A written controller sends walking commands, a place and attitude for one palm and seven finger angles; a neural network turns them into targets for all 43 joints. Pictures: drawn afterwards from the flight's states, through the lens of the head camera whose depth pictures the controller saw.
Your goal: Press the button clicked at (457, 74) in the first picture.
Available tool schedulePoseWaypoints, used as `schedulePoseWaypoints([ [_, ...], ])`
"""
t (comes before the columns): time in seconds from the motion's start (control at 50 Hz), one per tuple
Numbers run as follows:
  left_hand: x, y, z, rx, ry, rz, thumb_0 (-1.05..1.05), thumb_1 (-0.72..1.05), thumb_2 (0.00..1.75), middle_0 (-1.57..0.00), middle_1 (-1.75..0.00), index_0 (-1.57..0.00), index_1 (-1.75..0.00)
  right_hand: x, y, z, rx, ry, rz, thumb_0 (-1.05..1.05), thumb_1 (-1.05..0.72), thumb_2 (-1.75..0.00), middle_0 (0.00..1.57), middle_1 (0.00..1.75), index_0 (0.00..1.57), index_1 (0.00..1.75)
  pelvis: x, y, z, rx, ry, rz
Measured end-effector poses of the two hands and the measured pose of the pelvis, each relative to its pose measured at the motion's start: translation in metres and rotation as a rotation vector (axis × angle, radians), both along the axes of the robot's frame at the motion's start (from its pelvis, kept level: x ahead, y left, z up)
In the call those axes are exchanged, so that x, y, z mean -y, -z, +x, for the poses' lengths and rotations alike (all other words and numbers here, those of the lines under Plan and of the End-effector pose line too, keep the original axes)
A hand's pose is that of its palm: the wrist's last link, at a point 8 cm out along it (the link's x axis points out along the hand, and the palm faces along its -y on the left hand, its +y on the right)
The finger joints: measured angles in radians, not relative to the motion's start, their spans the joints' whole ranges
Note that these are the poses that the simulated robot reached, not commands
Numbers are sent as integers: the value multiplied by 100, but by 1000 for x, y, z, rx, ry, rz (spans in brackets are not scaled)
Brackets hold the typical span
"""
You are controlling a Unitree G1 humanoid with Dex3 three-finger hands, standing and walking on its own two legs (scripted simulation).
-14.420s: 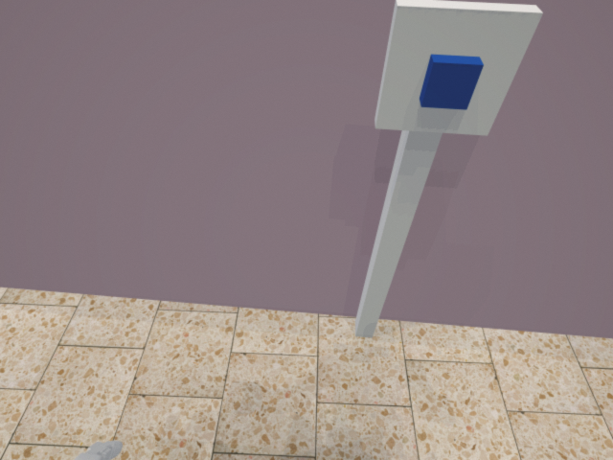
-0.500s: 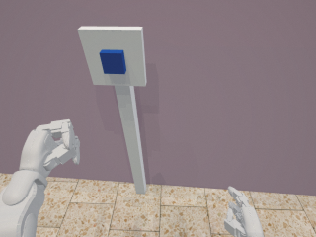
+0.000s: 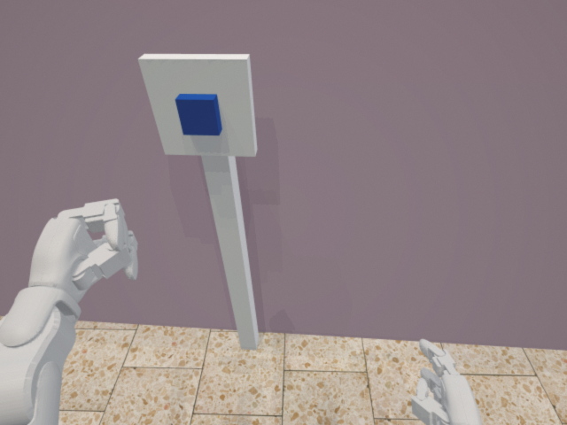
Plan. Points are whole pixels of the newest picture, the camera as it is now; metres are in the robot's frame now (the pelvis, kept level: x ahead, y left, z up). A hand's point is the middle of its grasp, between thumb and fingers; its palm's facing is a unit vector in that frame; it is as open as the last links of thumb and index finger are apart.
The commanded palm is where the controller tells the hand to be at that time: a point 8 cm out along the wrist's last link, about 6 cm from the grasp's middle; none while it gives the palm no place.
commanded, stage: raise the hand and make a fist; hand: left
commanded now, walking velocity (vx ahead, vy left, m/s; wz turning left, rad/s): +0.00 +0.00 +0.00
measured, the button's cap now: (200, 114) +0.57 +0.24 +0.20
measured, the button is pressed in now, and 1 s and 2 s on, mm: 0 0 0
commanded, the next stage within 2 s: aim a knuckle at the button in 0.02 s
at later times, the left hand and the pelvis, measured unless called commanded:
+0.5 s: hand (165, 213) +0.31 +0.20 +0.19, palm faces +0.09 -1.00 -0.02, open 3.1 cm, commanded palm +0.28 +0.25 +0.19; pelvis +0.00 +0.01 +0.00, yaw +0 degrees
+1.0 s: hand (204, 179) +0.40 +0.18 +0.18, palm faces +0.11 -0.99 -0.01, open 3.1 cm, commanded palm +0.38 +0.23 +0.18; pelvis +0.01 +0.01 +0.00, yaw -1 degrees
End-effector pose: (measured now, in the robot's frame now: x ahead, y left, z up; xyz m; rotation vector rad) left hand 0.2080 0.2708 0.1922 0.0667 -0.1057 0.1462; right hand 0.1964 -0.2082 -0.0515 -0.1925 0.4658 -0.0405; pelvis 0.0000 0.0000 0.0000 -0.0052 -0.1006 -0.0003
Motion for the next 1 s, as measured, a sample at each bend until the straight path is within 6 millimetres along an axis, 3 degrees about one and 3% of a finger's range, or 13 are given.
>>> schedulePoseWaypoints([
  [0.24,0,1,7,-11,13,-13,2,90,90,-131,-150,-130,-150,-6,4,-2,-6,-4,9,1,-90,-90,20,30,20,30,-1,0,-2,2,-6,-1],
  [0.5,16,4,75,-46,56,-42,2,90,90,-130,-150,-130,-150,-4,9,-8,-60,33,2,1,-90,-90,20,30,20,30,-5,-1,0,-22,5,6],
  [0.74,34,11,117,-77,54,-52,2,90,90,-130,-150,-130,-150,6,22,-21,-165,77,-10,1,-90,-90,20,30,20,30,-8,-1,6,-46,15,8],
  [1.0,38,12,167,-111,39,-59,2,90,90,-130,-150,-130,-150,19,33,-41,-255,140,-17,1,-90,-90,20,30,20,30,-6,-2,11,-79,23,7],
])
